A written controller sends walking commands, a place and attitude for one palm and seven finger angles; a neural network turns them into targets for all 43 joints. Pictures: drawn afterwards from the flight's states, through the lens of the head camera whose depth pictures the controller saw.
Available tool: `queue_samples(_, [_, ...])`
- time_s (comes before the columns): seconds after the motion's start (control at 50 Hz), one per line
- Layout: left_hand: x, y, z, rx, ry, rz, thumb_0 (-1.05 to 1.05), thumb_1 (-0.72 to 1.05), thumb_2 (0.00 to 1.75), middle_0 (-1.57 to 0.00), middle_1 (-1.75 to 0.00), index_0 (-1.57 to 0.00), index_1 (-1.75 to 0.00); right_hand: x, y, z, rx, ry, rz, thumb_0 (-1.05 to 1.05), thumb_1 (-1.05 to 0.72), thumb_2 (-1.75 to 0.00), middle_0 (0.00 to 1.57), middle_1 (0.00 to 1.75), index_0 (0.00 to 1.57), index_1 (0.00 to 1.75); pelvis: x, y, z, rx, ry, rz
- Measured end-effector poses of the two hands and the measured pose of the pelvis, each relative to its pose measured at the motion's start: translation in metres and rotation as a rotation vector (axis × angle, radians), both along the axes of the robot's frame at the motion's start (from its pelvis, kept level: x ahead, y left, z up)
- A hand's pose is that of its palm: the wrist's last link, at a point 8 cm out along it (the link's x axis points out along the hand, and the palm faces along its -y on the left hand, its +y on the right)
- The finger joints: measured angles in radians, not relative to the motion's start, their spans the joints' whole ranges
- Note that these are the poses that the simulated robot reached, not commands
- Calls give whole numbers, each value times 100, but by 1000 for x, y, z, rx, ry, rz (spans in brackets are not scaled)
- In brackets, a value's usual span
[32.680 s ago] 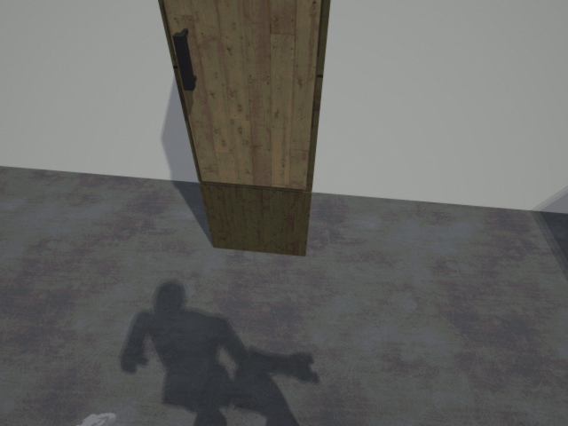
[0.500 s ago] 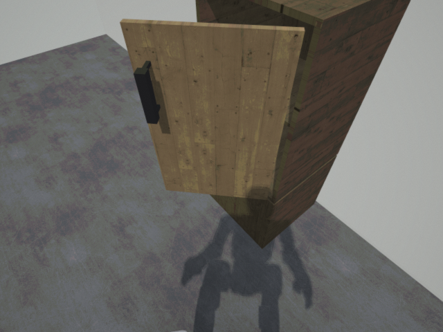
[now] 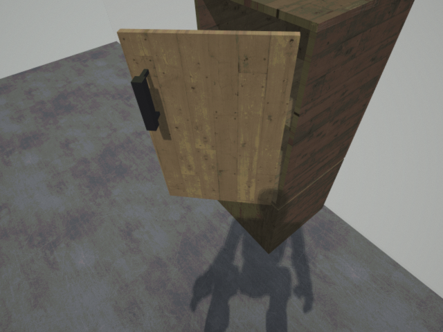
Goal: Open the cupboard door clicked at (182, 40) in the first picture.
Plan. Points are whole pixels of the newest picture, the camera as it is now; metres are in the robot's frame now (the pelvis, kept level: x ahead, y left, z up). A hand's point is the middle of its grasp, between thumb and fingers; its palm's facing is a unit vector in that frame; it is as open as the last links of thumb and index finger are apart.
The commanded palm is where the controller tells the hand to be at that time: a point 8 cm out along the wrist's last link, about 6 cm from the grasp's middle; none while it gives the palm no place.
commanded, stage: look again from close up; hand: left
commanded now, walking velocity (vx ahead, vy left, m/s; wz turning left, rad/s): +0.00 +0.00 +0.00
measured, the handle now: (149, 100) +0.60 +0.21 +0.10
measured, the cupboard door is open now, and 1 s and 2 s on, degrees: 44 44 44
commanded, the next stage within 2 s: shuffle to correct the standing spot in 0.36 s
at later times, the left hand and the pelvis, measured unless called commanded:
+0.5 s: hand out of the picture +0.03 +0.16 -0.17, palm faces +0.00 -0.97 -0.22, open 7.4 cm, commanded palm none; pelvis +0.00 -0.03 +0.01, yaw +0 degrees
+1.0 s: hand out of the picture +0.05 +0.22 -0.18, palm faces -0.03 -0.97 -0.25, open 7.4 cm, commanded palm none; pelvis +0.02 +0.02 +0.00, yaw -4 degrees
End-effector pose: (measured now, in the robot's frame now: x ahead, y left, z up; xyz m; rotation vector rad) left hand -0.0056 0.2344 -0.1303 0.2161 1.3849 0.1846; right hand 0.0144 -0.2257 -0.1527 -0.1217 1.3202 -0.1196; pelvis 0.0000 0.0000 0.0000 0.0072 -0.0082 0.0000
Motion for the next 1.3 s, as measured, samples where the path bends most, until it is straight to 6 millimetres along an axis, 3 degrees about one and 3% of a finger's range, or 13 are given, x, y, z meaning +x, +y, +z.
queue_samples(0.26, [25,-25,-1,-29,-66,-18,0,90,90,-20,-30,-20,-30,23,-24,9,-20,-36,25,0,-91,-89,20,30,20,30,4,-21,4,8,-7,-4])
queue_samples(0.58, [29,-26,-3,-30,-67,-16,0,90,90,-21,-30,-20,-30,14,-38,14,-49,8,20,0,-90,-89,20,30,20,30,5,-29,5,0,-13,-12])
queue_samples(0.7, [23,-14,-5,-26,-34,-5,0,90,90,-21,-30,-20,-30,8,-32,13,-56,29,0,0,-90,-89,20,30,20,30,10,-18,4,-2,-8,-30])
queue_samples(0.82, [24,6,-10,-28,1,-6,0,90,90,-21,-30,-20,-30,4,-13,15,-61,39,-25,0,-90,-89,20,30,20,30,16,0,2,6,-2,-57])
queue_samples(1.04, [59,31,-11,-7,-25,-54,0,90,90,-20,-30,-20,-30,0,25,6,-20,61,-61,0,-90,-89,20,30,20,30,26,21,-4,14,9,-77])
queue_samples(1.2, [88,23,-9,-17,-72,-92,0,90,90,-20,-30,-20,-30,9,18,9,-41,30,-91,0,-91,-89,20,30,20,30,30,18,-1,8,4,-83])
queue_samples(1.3, [95,12,-9,-16,-106,-111,0,90,90,-20,-30,-20,-30,14,6,11,-50,2,-90,0,-91,-89,20,30,20,30,24,12,0,-1,10,-75])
